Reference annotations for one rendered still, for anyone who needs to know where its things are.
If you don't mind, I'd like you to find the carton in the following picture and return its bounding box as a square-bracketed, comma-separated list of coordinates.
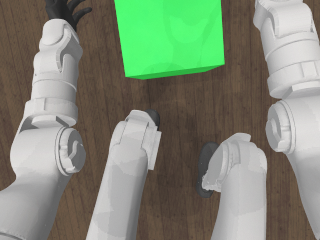
[114, 0, 225, 80]

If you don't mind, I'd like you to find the left robot forearm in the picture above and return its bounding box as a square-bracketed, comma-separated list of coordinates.
[10, 18, 83, 172]

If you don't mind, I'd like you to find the left robot shin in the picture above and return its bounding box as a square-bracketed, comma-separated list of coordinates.
[108, 110, 156, 154]

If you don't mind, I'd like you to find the robot left upper arm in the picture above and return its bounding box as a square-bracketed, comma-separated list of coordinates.
[0, 126, 86, 240]

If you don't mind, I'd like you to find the left robot hand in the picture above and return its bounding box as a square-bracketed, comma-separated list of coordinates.
[45, 0, 92, 32]

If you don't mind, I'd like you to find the right robot shin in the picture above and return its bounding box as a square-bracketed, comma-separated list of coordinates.
[202, 132, 268, 193]

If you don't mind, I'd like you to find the robot shin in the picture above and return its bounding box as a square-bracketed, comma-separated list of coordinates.
[202, 132, 268, 193]
[108, 110, 156, 154]

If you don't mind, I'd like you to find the robot right upper arm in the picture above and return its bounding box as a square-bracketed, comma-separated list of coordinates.
[265, 95, 320, 240]

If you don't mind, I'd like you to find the right robot forearm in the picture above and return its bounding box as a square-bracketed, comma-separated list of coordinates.
[253, 0, 320, 100]

